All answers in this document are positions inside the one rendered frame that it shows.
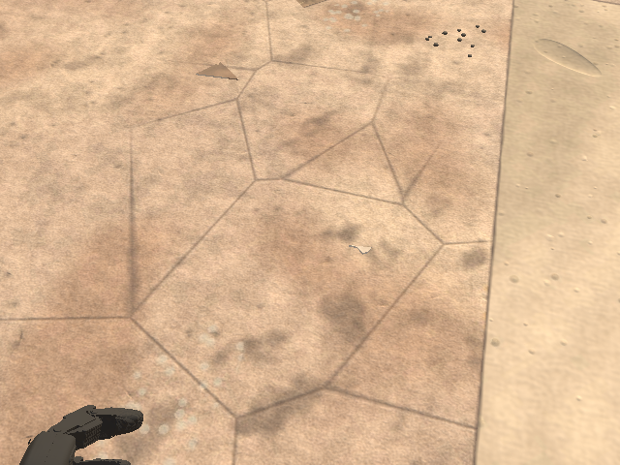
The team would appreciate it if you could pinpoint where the robot left hand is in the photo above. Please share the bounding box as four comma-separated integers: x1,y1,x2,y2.
19,405,143,465

